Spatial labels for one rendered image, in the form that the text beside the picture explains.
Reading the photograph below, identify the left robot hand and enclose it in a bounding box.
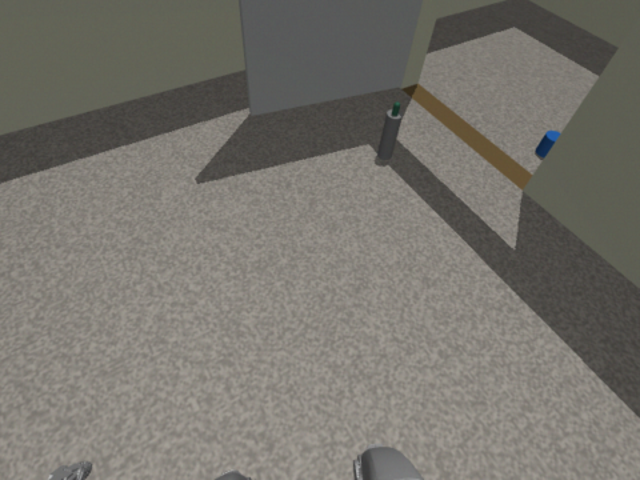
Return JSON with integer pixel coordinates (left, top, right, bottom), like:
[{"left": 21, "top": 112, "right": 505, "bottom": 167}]
[{"left": 48, "top": 462, "right": 92, "bottom": 480}]

